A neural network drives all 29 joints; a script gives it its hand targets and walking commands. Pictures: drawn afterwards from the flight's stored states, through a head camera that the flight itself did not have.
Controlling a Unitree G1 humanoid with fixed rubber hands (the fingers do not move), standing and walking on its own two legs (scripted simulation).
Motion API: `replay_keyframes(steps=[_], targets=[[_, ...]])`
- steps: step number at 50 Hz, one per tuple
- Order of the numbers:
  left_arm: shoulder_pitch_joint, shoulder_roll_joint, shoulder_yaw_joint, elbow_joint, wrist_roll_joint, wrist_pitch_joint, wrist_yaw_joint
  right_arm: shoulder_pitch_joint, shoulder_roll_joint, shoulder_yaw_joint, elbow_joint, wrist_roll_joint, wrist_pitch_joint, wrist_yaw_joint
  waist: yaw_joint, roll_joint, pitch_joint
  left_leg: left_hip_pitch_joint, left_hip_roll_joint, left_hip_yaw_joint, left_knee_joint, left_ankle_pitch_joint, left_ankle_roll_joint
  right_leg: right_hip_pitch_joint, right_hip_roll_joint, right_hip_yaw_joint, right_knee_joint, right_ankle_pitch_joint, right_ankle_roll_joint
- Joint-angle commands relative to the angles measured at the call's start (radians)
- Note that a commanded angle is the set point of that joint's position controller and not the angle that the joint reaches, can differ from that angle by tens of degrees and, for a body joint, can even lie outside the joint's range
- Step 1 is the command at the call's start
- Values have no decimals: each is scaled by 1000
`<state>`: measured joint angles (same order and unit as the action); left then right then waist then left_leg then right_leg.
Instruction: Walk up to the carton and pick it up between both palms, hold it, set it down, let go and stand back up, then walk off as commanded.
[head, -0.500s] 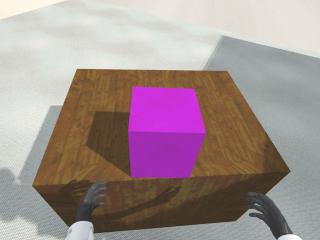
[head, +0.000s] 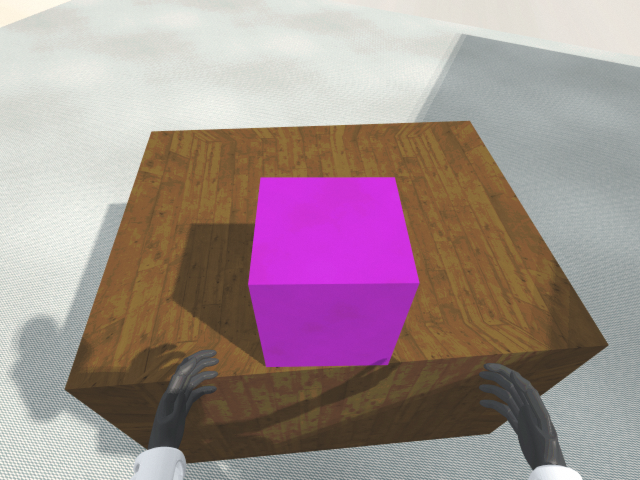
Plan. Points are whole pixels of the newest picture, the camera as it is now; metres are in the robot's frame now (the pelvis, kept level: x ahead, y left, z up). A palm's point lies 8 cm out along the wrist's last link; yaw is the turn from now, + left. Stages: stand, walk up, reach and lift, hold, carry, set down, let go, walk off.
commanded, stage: reach and lift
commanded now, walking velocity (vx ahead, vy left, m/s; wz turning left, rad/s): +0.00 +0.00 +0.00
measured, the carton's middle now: (327, 276) +0.42 +0.02 -0.04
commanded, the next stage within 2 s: none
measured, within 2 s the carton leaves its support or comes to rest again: neither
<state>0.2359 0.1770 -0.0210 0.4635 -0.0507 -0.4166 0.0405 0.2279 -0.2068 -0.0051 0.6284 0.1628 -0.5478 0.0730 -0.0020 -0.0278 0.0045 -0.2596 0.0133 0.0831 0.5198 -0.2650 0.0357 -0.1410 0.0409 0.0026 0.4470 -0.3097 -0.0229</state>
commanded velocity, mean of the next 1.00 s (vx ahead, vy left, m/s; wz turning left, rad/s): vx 0.00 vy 0.00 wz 0.00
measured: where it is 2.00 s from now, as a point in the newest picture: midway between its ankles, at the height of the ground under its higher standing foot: outside the picture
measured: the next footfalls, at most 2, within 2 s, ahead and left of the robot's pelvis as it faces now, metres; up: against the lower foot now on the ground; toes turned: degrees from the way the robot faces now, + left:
none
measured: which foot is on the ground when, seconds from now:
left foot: down 0.00-1.00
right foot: down 0.00-1.00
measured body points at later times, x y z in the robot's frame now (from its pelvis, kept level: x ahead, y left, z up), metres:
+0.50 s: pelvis +0.00 +0.00 +0.00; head +0.02 +0.02 +0.45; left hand +0.29 +0.20 +0.01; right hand +0.27 -0.22 +0.01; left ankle +0.01 +0.09 -0.74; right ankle -0.05 -0.11 -0.74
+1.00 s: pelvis -0.02 +0.00 +0.01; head -0.01 +0.02 +0.46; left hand +0.36 +0.18 +0.09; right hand +0.34 -0.19 +0.08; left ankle +0.01 +0.09 -0.74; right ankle -0.05 -0.11 -0.74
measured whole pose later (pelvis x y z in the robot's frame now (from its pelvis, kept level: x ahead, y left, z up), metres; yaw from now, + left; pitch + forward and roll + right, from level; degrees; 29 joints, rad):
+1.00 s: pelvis -0.02 +0.00 +0.01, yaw +0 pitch +1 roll -1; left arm -0.46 0.21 -0.02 0.45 -0.11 0.27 0.07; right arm -0.37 -0.21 -0.01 0.55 0.17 0.03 -0.04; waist 0.00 -0.03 -0.01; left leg -0.26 0.01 0.08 0.44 -0.20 0.04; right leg -0.15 0.04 0.00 0.38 -0.24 -0.02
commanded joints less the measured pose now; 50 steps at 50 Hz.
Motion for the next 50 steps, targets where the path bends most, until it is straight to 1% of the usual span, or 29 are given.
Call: replay_keyframes(steps=[1,5,7,9,12,18,20,22,24,28,30,31,33,36,40,44,45,47,50], targets=[[-159,115,-58,-188,-132,-10,17,-170,-79,64,-227,148,1,-17,48,36,-120,343,20,-94,-75,367,-94,-175,-29,48,-104,186,-35],[-246,129,-69,-198,-157,32,31,-249,-91,42,-262,138,60,-17,45,41,-123,321,29,-90,-105,277,-89,-189,-34,53,-114,110,-36],[-280,131,-77,-200,-168,57,38,-294,-97,29,-284,136,87,-20,44,37,-139,318,33,-90,-115,258,-87,-192,-34,53,-116,104,-34],[-306,134,-77,-206,-175,81,42,-324,-101,24,-304,136,115,-27,46,33,-157,319,32,-86,-119,273,-86,-185,-34,55,-115,129,-28],[-332,134,-68,-207,-170,125,41,-352,-111,12,-316,134,154,-41,45,25,-188,338,30,-81,-119,323,-88,-168,-30,53,-115,193,-20],[-390,136,-6,-254,-133,221,19,-392,-126,19,-325,144,221,-75,47,23,-249,387,14,-72,-96,508,-95,-90,-25,58,-109,418,-4],[-420,136,17,-273,-119,252,13,-419,-129,22,-331,151,242,-86,48,26,-262,395,9,-72,-95,547,-96,-64,-25,60,-107,475,2],[-451,142,35,-308,-111,281,9,-446,-133,25,-351,159,261,-95,49,33,-285,410,7,-72,-94,581,-97,-46,-24,60,-107,513,6],[-485,144,51,-336,-102,310,11,-478,-141,17,-362,162,279,-101,49,46,-308,427,8,-75,-95,598,-98,-47,-21,56,-111,519,6],[-573,153,74,-362,-94,376,17,-563,-156,-2,-377,165,319,-108,45,60,-330,444,14,-76,-103,600,-98,-65,-16,46,-123,486,7],[-612,154,84,-362,-92,412,21,-606,-162,-12,-388,167,341,-112,46,59,-334,443,17,-77,-111,579,-95,-74,-14,43,-129,459,6],[-635,157,87,-357,-91,431,22,-628,-169,-21,-383,165,354,-114,39,61,-333,444,19,-79,-114,564,-93,-82,-13,41,-132,444,7],[-677,159,103,-342,-90,471,25,-669,-178,-32,-373,162,380,-118,43,55,-331,439,23,-77,-125,536,-88,-91,-11,36,-138,409,7],[-765,160,108,-332,-88,528,34,-746,-188,-49,-342,162,420,-119,36,70,-327,434,34,-81,-142,480,-82,-118,-8,24,-146,338,3],[-901,171,126,-254,-90,596,40,-867,-198,-69,-271,146,480,-125,39,60,-302,390,41,-79,-161,382,-67,-144,-7,16,-148,271,5],[-1008,182,128,-169,-91,650,41,-955,-198,-76,-187,133,543,-135,34,61,-281,338,46,-83,-176,296,-54,-152,-14,14,-145,231,9],[-1017,179,131,-150,-87,661,40,-964,-201,-76,-169,130,556,-136,34,56,-277,331,48,-84,-177,291,-52,-148,-14,14,-142,236,10],[-1088,190,133,-108,-86,673,41,-1027,-205,-82,-127,123,577,-140,33,57,-284,308,49,-85,-176,265,-49,-152,-16,14,-136,226,9],[-1159,202,138,-40,-91,671,43,-1107,-206,-82,-94,116,592,-146,42,48,-309,273,44,-79,-160,268,-42,-149,-16,17,-122,245,12]])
